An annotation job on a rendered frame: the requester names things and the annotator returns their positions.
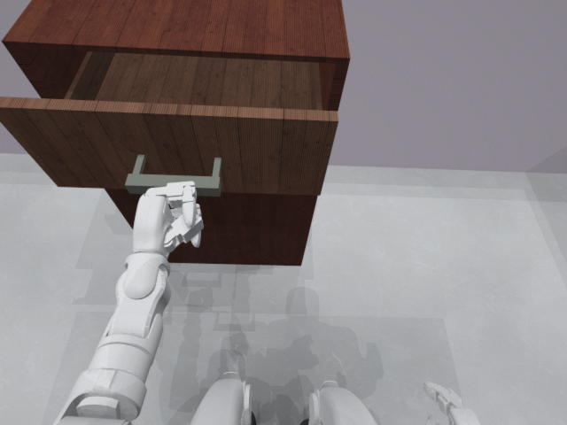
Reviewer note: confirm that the robot left forearm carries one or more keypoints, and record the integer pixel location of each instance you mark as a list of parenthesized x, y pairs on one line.
[(113, 387)]

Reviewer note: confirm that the drawer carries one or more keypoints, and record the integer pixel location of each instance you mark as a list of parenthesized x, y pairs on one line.
[(263, 118)]

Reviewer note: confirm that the cabinet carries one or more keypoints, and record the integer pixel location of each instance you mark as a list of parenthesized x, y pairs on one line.
[(51, 38)]

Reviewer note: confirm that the right robot thigh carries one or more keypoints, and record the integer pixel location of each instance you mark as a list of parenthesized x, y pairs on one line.
[(337, 406)]

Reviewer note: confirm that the handle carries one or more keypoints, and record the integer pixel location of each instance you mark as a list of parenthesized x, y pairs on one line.
[(139, 183)]

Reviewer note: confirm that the left robot thigh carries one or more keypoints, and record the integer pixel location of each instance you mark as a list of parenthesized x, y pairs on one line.
[(227, 402)]

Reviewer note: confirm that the right robot hand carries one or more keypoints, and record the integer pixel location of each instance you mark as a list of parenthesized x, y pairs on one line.
[(451, 405)]

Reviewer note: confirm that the robot thigh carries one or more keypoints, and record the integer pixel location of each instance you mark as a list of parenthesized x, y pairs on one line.
[(227, 402), (337, 406)]

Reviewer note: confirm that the left robot hand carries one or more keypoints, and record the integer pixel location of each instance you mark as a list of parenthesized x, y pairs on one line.
[(154, 218)]

